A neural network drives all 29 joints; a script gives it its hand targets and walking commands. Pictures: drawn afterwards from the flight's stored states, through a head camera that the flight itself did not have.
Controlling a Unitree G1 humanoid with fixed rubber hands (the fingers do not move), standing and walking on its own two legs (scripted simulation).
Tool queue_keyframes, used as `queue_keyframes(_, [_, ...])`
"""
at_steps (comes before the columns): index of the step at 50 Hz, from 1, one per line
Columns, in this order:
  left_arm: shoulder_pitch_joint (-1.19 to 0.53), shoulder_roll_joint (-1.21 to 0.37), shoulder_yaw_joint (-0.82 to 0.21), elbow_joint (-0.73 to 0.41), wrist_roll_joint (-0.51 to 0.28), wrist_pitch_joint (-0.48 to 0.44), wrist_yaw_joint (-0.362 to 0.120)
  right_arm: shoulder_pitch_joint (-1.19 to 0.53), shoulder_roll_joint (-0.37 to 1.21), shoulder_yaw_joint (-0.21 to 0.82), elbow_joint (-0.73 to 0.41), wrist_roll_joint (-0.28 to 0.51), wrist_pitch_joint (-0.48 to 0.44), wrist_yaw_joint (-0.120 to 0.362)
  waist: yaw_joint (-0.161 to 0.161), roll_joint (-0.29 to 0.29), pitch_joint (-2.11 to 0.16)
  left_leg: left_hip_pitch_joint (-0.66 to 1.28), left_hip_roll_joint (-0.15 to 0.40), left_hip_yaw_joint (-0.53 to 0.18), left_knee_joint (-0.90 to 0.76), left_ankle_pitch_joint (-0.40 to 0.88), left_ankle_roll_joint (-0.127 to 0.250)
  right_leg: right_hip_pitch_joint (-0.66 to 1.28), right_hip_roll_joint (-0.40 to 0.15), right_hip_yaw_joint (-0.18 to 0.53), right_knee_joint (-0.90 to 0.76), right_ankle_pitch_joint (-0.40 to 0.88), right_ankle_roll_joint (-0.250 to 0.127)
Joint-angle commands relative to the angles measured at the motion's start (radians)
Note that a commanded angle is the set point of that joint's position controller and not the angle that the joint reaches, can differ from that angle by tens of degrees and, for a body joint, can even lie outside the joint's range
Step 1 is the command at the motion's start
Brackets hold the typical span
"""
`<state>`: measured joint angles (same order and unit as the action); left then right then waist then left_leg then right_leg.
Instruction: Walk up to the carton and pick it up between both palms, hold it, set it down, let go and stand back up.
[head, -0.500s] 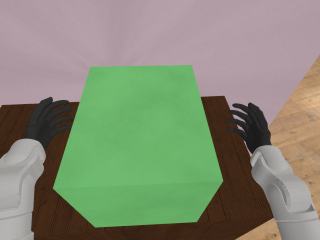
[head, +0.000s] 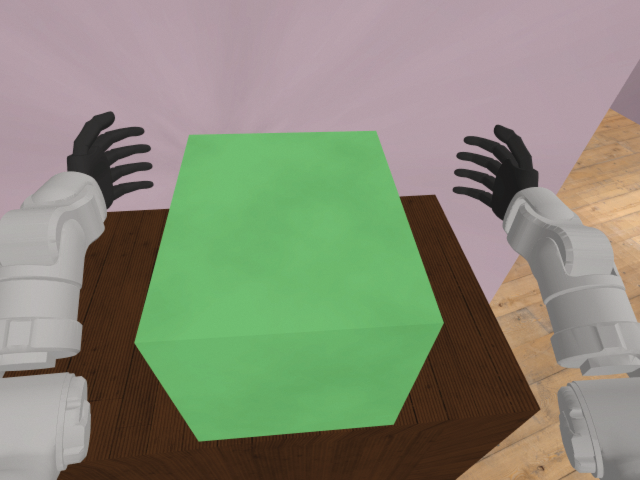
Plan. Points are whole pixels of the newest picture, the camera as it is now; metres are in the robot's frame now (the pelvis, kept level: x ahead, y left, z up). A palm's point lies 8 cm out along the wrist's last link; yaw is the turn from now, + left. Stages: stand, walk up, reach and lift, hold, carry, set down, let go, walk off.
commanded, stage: reach and lift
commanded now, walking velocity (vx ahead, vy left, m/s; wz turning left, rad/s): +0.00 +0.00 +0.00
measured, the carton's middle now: (291, 279) +0.38 +0.04 +0.06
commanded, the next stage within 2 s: none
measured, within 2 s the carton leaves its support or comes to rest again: neither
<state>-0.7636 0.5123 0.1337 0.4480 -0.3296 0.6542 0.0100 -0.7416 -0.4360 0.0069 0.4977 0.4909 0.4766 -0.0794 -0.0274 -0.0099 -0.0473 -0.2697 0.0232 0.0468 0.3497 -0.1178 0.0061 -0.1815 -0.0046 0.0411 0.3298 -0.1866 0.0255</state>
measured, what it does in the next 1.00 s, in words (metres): stands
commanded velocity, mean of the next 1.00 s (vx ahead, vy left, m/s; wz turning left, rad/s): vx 0.00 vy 0.00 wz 0.00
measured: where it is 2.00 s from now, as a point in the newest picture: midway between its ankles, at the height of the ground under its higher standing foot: outside the picture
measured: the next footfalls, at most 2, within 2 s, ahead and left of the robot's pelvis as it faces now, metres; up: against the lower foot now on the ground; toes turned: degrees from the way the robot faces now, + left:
none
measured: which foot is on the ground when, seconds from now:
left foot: down 0.00-1.00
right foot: down 0.00-1.00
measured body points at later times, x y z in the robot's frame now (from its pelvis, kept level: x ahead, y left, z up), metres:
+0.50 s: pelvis +0.01 -0.01 +0.00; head +0.03 +0.01 +0.45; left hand +0.43 +0.25 +0.13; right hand +0.44 -0.21 +0.13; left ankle +0.04 +0.11 -0.75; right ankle -0.01 -0.14 -0.75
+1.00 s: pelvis +0.02 -0.01 -0.01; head +0.05 +0.00 +0.44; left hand +0.43 +0.24 +0.09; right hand +0.44 -0.20 +0.08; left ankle +0.04 +0.11 -0.75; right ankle -0.01 -0.14 -0.75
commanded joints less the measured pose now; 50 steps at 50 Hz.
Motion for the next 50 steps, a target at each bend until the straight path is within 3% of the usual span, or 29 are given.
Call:
queue_keyframes(1, [-0.584, 0.201, -0.008, 0.011, -0.050, -0.077, 0.000, -0.539, -0.168, -0.034, 0.009, -0.003, -0.038, 0.019, -0.020, 0.031, -0.437, 0.290, -0.022, -0.021, -0.002, 0.081, -0.006, -0.048, 0.039, -0.043, -0.056, 0.146, -0.032])
queue_keyframes(2, [-0.574, 0.221, -0.002, -0.005, -0.029, -0.079, 0.004, -0.542, -0.187, -0.041, -0.002, 0.011, -0.043, 0.022, -0.006, 0.064, -0.472, 0.291, -0.022, -0.023, -0.008, 0.094, -0.014, -0.035, 0.045, -0.044, -0.045, 0.158, -0.036])
queue_keyframes(3, [-0.635, 0.262, -0.001, 0.074, -0.038, -0.103, 0.012, -0.636, -0.185, -0.034, -0.013, 0.009, -0.051, 0.025, 0.027, 0.027, -0.509, 0.261, -0.019, -0.021, -0.004, 0.048, 0.001, -0.068, 0.043, -0.044, -0.040, 0.092, -0.035])
queue_keyframes(5, [-0.678, 0.195, -0.078, 0.024, -0.079, -0.112, 0.018, -0.658, -0.208, -0.059, 0.020, 0.005, -0.074, 0.028, -0.034, 0.077, -0.575, 0.328, -0.013, -0.034, 0.019, 0.136, -0.022, -0.067, 0.059, -0.066, -0.036, 0.181, -0.049])
queue_keyframes(6, [-0.656, 0.198, -0.070, 0.026, -0.063, -0.117, 0.020, -0.628, -0.220, -0.037, 0.061, 0.018, -0.074, 0.031, -0.030, 0.113, -0.542, 0.345, -0.008, -0.034, 0.024, 0.178, -0.035, -0.071, 0.060, -0.068, -0.033, 0.212, -0.050])
queue_keyframes(8, [-0.682, 0.229, -0.047, 0.116, -0.052, -0.126, 0.010, -0.615, -0.208, -0.033, 0.204, 0.008, -0.069, 0.032, -0.015, 0.093, -0.496, 0.352, -0.008, -0.039, 0.042, 0.205, -0.035, -0.099, 0.058, -0.079, -0.038, 0.216, -0.036])
queue_keyframes(10, [-0.631, 0.202, -0.045, 0.108, -0.030, -0.138, 0.002, -0.589, -0.186, -0.015, 0.191, 0.010, -0.084, 0.031, 0.005, 0.084, -0.524, 0.354, -0.014, -0.029, 0.036, 0.232, -0.031, -0.062, 0.061, -0.072, -0.035, 0.244, -0.033])
queue_keyframes(11, [-0.634, 0.190, -0.067, 0.161, -0.035, -0.151, -0.011, -0.603, -0.188, -0.025, 0.214, -0.007, -0.095, 0.029, -0.027, 0.073, -0.500, 0.341, -0.017, -0.038, 0.046, 0.210, -0.031, -0.055, 0.059, -0.068, -0.041, 0.245, -0.028])
queue_keyframes(12, [-0.578, 0.212, -0.051, 0.158, -0.013, -0.144, -0.009, -0.572, -0.191, -0.024, 0.172, 0.003, -0.104, 0.027, -0.008, 0.080, -0.508, 0.314, -0.018, -0.037, 0.033, 0.224, -0.031, -0.020, 0.063, -0.069, -0.030, 0.273, -0.025])
queue_keyframes(14, [-0.546, 0.151, -0.063, 0.172, 0.002, -0.153, -0.021, -0.535, -0.167, -0.040, 0.244, -0.019, -0.122, 0.019, -0.024, 0.092, -0.494, 0.359, -0.018, -0.038, 0.041, 0.220, -0.038, -0.052, 0.062, -0.070, -0.044, 0.244, -0.026])
queue_keyframes(15, [-0.498, 0.168, -0.048, 0.164, 0.008, -0.193, -0.024, -0.484, -0.134, -0.020, 0.214, -0.009, -0.142, 0.019, 0.002, 0.073, -0.509, 0.343, -0.025, -0.027, 0.054, 0.282, -0.028, -0.034, 0.059, -0.067, -0.032, 0.314, -0.012])
queue_keyframes(18, [-0.505, 0.135, -0.068, 0.202, 0.006, -0.263, -0.047, -0.501, -0.093, 0.002, 0.159, -0.030, -0.194, 0.011, -0.002, 0.048, -0.489, 0.282, -0.041, -0.031, 0.067, 0.312, -0.022, 0.016, 0.055, -0.068, -0.017, 0.385, -0.001])
queue_keyframes(20, [-0.495, 0.145, -0.046, 0.089, 0.034, -0.314, -0.040, -0.445, -0.101, -0.019, 0.128, -0.044, -0.238, 0.003, 0.002, 0.130, -0.518, 0.351, -0.039, -0.023, 0.078, 0.354, -0.046, -0.016, 0.058, -0.075, -0.016, 0.347, -0.004])
queue_keyframes(23, [-0.499, 0.152, -0.026, 0.109, 0.033, -0.372, -0.030, -0.444, -0.096, -0.029, 0.087, -0.065, -0.280, 0.009, 0.034, 0.090, -0.535, 0.317, -0.038, -0.036, 0.088, 0.328, -0.037, -0.019, 0.062, -0.072, -0.009, 0.300, -0.001])
queue_keyframes(26, [-0.559, 0.158, -0.050, 0.121, 0.023, -0.422, -0.016, -0.476, -0.087, -0.080, 0.050, -0.125, -0.321, -0.002, -0.006, 0.080, -0.579, 0.298, -0.037, -0.033, 0.090, 0.207, -0.034, -0.059, 0.055, -0.078, -0.005, 0.224, 0.010])
queue_keyframes(29, [-0.489, 0.142, -0.064, 0.060, 0.003, -0.485, -0.016, -0.396, -0.064, -0.077, -0.048, -0.149, -0.374, -0.022, -0.011, 0.046, -0.705, 0.306, -0.042, -0.024, 0.116, 0.311, -0.029, -0.001, 0.050, -0.071, 0.028, 0.388, 0.020])
queue_keyframes(31, [-0.463, 0.152, -0.035, 0.214, 0.028, -0.496, -0.029, -0.380, -0.071, -0.087, 0.015, -0.155, -0.384, -0.036, 0.006, 0.035, -0.679, 0.268, -0.050, -0.019, 0.123, 0.290, -0.030, -0.032, 0.049, -0.056, 0.026, 0.392, 0.025])
queue_keyframes(32, [-0.455, 0.141, -0.040, 0.167, 0.024, -0.509, -0.030, -0.360, -0.048, -0.060, 0.017, -0.151, -0.392, -0.042, -0.002, 0.024, -0.692, 0.282, -0.048, -0.028, 0.128, 0.357, -0.034, 0.016, 0.053, -0.065, 0.049, 0.471, 0.027])
queue_keyframes(33, [-0.474, 0.117, -0.059, 0.144, 0.032, -0.536, -0.029, -0.372, -0.053, -0.049, 0.023, -0.151, -0.409, -0.041, -0.001, 0.076, -0.719, 0.281, -0.043, -0.031, 0.122, 0.351, -0.041, 0.013, 0.058, -0.074, 0.060, 0.448, 0.021])
queue_keyframes(34, [-0.518, 0.131, -0.032, 0.284, 0.048, -0.541, -0.036, -0.414, -0.033, -0.037, 0.079, -0.162, -0.404, -0.044, 0.008, 0.025, -0.634, 0.217, -0.047, -0.019, 0.120, 0.256, -0.026, -0.036, 0.046, -0.067, 0.039, 0.333, 0.033])
queue_keyframes(36, [-0.413, 0.060, -0.089, 0.216, 0.051, -0.573, -0.022, -0.315, -0.045, -0.047, 0.109, -0.153, -0.439, -0.039, -0.012, 0.077, -0.672, 0.311, -0.039, -0.039, 0.133, 0.388, -0.049, -0.030, 0.065, -0.092, 0.047, 0.423, 0.012])
queue_keyframes(39, [-0.402, 0.084, -0.068, 0.341, 0.043, -0.596, -0.056, -0.315, -0.006, -0.004, 0.146, -0.133, -0.448, -0.040, 0.007, 0.038, -0.608, 0.290, -0.038, -0.035, 0.140, 0.340, -0.038, -0.050, 0.051, -0.077, 0.038, 0.386, 0.026])
queue_keyframes(40, [-0.387, 0.054, -0.074, 0.253, 0.056, -0.618, -0.044, -0.302, -0.023, -0.003, 0.156, -0.127, -0.472, -0.040, -0.006, 0.071, -0.632, 0.307, -0.040, -0.039, 0.142, 0.400, -0.050, -0.042, 0.063, -0.090, 0.053, 0.427, 0.014])
queue_keyframes(45, [-0.388, 0.060, -0.072, 0.335, 0.056, -0.631, -0.042, -0.328, -0.016, 0.024, 0.220, -0.099, -0.483, -0.021, 0.030, 0.075, -0.562, 0.318, -0.030, -0.040, 0.141, 0.405, -0.056, -0.103, 0.064, -0.095, 0.024, 0.299, 0.004])
queue_keyframes(46, [-0.389, 0.040, -0.082, 0.185, 0.058, -0.650, -0.028, -0.332, -0.032, 0.031, 0.135, -0.087, -0.506, -0.022, 0.032, 0.107, -0.630, 0.362, -0.021, -0.048, 0.143, 0.467, -0.068, -0.099, 0.072, -0.101, 0.033, 0.348, 0.000])
queue_keyframes(47, [-0.425, 0.044, -0.079, 0.252, 0.051, -0.644, -0.028, -0.365, -0.030, 0.026, 0.153, -0.102, -0.510, -0.025, 0.040, 0.089, -0.590, 0.326, -0.024, -0.043, 0.151, 0.457, -0.067, -0.113, 0.070, -0.098, 0.033, 0.312, 0.005])
queue_keyframes(48, [-0.423, 0.029, -0.085, 0.188, 0.053, -0.650, -0.025, -0.355, -0.045, 0.014, 0.163, -0.101, -0.510, -0.017, 0.011, 0.119, -0.619, 0.372, -0.022, -0.047, 0.164, 0.514, -0.077, -0.127, 0.079, -0.105, 0.029, 0.357, 0.001])
queue_keyframes(49, [-0.416, 0.055, -0.066, 0.299, 0.049, -0.641, -0.035, -0.366, -0.033, 0.021, 0.187, -0.102, -0.500, -0.018, 0.034, 0.067, -0.591, 0.315, -0.026, -0.041, 0.167, 0.455, -0.061, -0.124, 0.070, -0.088, 0.035, 0.333, 0.000])
queue_keyframes(50, [-0.351, 0.025, -0.067, 0.236, 0.075, -0.644, -0.029, -0.312, -0.043, 0.011, 0.179, -0.115, -0.512, -0.017, 0.020, 0.072, -0.614, 0.356, -0.022, -0.054, 0.159, 0.459, -0.065, -0.121, 0.073, -0.102, 0.023, 0.337, 0.001])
